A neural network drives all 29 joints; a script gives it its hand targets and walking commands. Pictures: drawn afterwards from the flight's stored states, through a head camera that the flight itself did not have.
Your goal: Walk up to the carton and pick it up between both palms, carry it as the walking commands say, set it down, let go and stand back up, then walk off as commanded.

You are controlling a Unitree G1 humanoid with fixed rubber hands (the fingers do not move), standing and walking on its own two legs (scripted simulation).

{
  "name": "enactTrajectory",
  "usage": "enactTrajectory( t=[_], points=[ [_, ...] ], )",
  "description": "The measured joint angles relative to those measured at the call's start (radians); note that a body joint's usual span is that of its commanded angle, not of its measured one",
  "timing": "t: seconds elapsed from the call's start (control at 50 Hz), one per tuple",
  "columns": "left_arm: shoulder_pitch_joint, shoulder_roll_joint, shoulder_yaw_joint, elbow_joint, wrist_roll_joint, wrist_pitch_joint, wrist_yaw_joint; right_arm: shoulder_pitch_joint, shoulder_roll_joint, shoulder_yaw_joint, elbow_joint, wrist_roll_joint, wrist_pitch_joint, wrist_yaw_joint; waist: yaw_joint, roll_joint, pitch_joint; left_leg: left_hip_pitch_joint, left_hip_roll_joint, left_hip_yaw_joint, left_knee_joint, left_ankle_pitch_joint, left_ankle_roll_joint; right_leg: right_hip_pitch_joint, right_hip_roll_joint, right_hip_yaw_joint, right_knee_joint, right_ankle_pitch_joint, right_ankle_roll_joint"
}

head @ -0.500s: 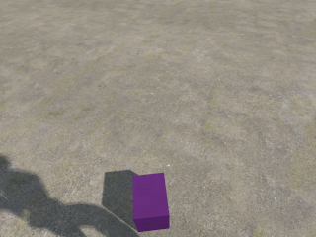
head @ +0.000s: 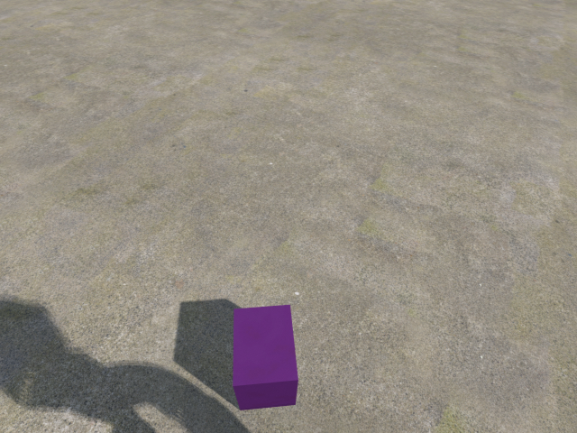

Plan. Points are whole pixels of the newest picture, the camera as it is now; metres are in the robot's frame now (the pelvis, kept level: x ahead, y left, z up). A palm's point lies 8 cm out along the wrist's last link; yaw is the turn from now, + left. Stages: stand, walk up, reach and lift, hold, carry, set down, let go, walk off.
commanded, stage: walk off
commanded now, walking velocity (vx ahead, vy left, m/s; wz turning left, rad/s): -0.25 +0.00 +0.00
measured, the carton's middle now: (265, 357) +0.48 +0.08 -0.64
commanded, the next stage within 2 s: none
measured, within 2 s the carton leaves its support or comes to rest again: neither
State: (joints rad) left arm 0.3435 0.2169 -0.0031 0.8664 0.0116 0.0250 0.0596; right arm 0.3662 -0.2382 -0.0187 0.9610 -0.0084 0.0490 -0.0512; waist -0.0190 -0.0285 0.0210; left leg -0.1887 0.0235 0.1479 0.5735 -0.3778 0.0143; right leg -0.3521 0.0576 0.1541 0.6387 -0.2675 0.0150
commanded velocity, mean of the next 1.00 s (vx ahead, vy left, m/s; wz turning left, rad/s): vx -0.25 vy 0.00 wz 0.00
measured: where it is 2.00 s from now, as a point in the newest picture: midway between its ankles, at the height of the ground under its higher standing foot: outside the picture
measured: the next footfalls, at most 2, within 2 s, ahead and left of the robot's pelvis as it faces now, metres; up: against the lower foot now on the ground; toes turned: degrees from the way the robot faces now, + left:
right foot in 0.24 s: -0.01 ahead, -0.13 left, +0.00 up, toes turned -5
left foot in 0.70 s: -0.22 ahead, +0.11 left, +0.00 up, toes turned +1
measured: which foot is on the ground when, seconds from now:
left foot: down 0.00-0.26, up 0.28-0.68, down 0.70-1.00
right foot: down 0.00-0.02, up 0.04-0.22, down 0.24-0.70, up 0.72-1.00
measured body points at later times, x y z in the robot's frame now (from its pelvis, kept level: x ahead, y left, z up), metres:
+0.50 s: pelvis -0.11 -0.04 +0.01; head -0.08 -0.06 +0.46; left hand -0.03 +0.22 -0.11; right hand -0.07 -0.31 -0.14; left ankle -0.19 +0.11 -0.61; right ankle -0.05 -0.13 -0.73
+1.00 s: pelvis -0.28 +0.02 +0.02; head -0.24 +0.06 +0.47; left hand -0.25 +0.29 -0.15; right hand -0.22 -0.25 -0.10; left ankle -0.26 +0.10 -0.73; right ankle -0.37 -0.13 -0.63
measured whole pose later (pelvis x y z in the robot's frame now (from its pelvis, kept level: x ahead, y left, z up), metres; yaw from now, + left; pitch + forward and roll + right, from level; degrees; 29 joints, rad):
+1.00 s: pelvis -0.28 +0.02 +0.02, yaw -2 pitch +2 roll -3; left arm 0.28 0.27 0.07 0.95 0.01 0.09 0.04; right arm 0.24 -0.23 -0.03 0.89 -0.01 0.02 -0.05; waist 0.00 -0.03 0.04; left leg -0.28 0.03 0.04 0.45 -0.20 0.05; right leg -0.39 0.06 0.06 1.09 -0.44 0.08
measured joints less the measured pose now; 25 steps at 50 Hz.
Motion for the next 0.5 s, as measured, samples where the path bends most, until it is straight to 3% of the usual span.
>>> enactTrajectory(
  t=[0.02,0.1,0.14,0.2,0.24,0.28,0.34,0.44,0.5],
  points=[
    [-0.005,0.006,0.004,-0.002,-0.002,0.005,0.003,-0.005,0.004,0.001,0.0,-0.001,0.0,-0.004,-0.001,0.001,0.005,-0.005,0.001,0.003,0.009,-0.001,0.004,-0.019,-0.005,-0.023,0.039,0.009,0.007],
    [-0.021,0.017,0.013,-0.011,-0.003,0.033,0.001,-0.017,0.009,0.004,-0.004,-0.021,0.006,-0.007,-0.015,0.035,0.003,-0.011,0.027,0.006,0.008,0.012,0.011,-0.081,-0.025,-0.14,0.275,-0.184,0.025],
    [-0.043,0.019,0.015,-0.022,0.0,0.038,-0.004,-0.031,0.006,0.004,-0.012,-0.03,0.007,-0.005,-0.013,0.051,0.003,-0.021,0.041,0.007,-0.008,0.032,0.004,-0.089,-0.037,-0.172,0.341,-0.222,0.028],
    [-0.074,0.022,0.015,-0.04,-0.004,0.032,-0.004,-0.064,0.0,0.002,-0.022,-0.026,0.004,-0.001,-0.008,0.051,0.01,-0.053,0.049,0.011,-0.013,0.061,-0.012,-0.049,-0.064,-0.191,0.26,-0.195,0.037],
    [-0.081,0.021,0.01,-0.046,-0.013,0.016,-0.003,-0.084,-0.008,-0.002,-0.02,-0.017,0.003,0.006,0.0,0.048,0.018,-0.078,0.054,0.015,0.012,0.063,-0.026,0.027,-0.082,-0.191,0.063,-0.066,0.043],
    [-0.084,0.016,0.009,-0.037,-0.006,0.002,-0.002,-0.107,-0.012,-0.007,-0.013,-0.003,0.012,0.008,0.01,0.044,0.034,-0.139,0.055,-0.012,0.136,-0.02,-0.029,0.049,-0.074,-0.192,-0.005,-0.067,-0.014],
    [-0.077,-0.003,-0.001,-0.024,0.004,0.009,0.006,-0.126,-0.005,-0.012,-0.017,0.003,0.035,0.014,0.01,0.017,0.05,-0.242,-0.024,-0.107,0.437,-0.168,-0.017,0.048,-0.095,-0.192,-0.027,-0.039,-0.058],
    [-0.071,-0.003,0.002,-0.015,0.021,0.025,0.002,-0.145,-0.01,-0.03,-0.03,-0.011,0.035,0.031,0.004,0.004,0.031,-0.295,-0.086,-0.18,0.658,-0.091,-0.018,0.032,-0.117,-0.19,-0.134,0.072,-0.055],
    [-0.092,0.012,0.012,-0.015,0.016,0.012,0.001,-0.145,-0.02,-0.038,-0.032,-0.011,0.04,0.026,0.007,0.009,0.02,-0.258,-0.085,-0.176,0.65,-0.061,-0.036,-0.002,-0.115,-0.19,-0.153,0.114,-0.054]
  ],
)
